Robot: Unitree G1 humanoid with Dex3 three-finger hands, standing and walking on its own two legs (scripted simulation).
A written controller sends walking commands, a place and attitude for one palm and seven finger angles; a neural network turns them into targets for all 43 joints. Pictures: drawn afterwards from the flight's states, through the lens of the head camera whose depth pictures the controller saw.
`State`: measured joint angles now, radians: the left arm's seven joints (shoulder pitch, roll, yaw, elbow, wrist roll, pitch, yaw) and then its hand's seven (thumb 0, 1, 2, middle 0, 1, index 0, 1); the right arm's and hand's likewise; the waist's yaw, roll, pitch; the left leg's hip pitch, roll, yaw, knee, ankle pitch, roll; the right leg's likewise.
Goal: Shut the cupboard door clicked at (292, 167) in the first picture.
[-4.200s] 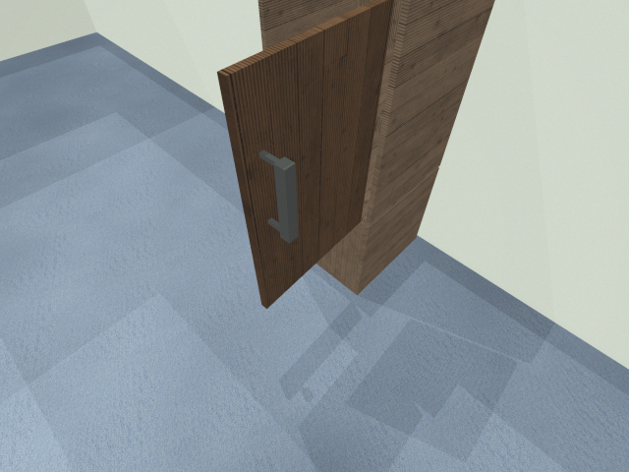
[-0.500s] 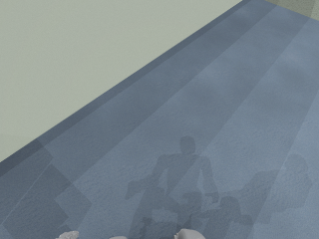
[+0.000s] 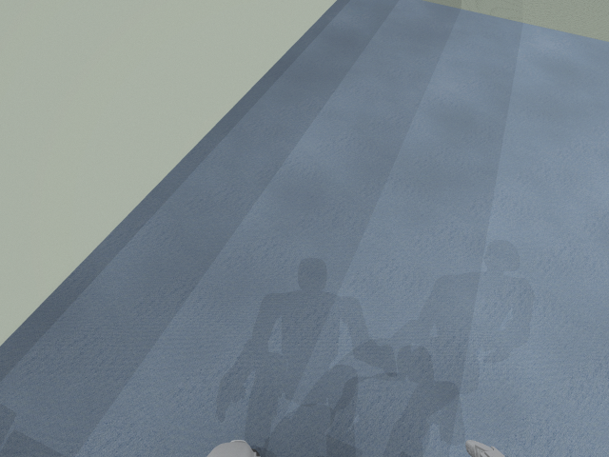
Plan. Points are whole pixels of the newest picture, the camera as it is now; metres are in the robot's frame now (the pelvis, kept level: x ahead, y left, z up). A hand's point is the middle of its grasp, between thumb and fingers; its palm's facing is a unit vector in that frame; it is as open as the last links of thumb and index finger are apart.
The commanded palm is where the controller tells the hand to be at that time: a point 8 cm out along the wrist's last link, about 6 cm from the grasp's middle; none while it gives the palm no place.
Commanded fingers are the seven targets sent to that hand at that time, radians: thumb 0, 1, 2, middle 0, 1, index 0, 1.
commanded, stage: walk around to get in front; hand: left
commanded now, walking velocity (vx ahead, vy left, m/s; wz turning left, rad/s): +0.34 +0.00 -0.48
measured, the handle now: out of the picture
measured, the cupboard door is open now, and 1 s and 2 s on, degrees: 93 93 93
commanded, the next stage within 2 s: walk to a spot facing it in 0.88 s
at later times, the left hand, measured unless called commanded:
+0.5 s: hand (267, 319) +0.35 +0.09 -0.15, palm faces -0.23 -0.95 -0.21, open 7.3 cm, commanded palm none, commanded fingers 0.00 0.90 0.90 -0.20 -0.30 -0.20 -0.30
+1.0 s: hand (310, 236) +0.54 +0.03 -0.16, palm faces -0.33 -0.93 -0.18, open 7.3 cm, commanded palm none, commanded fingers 0.00 0.90 0.90 -0.20 -0.30 -0.20 -0.30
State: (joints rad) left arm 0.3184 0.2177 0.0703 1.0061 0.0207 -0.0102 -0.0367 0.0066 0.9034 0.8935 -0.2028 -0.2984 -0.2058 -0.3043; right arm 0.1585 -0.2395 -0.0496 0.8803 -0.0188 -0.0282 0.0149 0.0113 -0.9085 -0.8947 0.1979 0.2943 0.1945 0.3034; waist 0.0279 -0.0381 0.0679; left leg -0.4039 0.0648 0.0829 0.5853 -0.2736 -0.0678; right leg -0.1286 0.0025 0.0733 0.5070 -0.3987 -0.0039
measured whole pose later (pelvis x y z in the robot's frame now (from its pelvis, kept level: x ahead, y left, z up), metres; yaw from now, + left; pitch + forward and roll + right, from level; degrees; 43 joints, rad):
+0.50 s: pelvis +0.20 -0.07 +0.00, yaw -13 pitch +1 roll +0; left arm 0.14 0.19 0.06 0.95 0.02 -0.06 -0.02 0.00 0.91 0.89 -0.20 -0.30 -0.20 -0.30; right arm 0.29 -0.21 -0.05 1.05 -0.03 0.00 0.01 0.01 -0.91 -0.89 0.20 0.29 0.19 0.30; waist -0.04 0.01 0.07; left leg -0.47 0.14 0.09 1.07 -0.39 -0.06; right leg -0.26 -0.01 -0.11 0.53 -0.28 -0.05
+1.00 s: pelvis +0.42 -0.12 +0.01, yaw -21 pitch +1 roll +1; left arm 0.20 0.19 0.07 1.03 0.03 -0.02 -0.04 0.01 0.93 0.89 -0.20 -0.30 -0.20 -0.30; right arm 0.33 -0.18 -0.05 1.07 -0.03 -0.05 0.00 0.00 -0.93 -0.89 0.20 0.29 0.20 0.30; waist -0.01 0.00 0.04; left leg -0.12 0.11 0.23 0.42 -0.28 -0.04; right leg -0.45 -0.09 -0.11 0.69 -0.24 -0.01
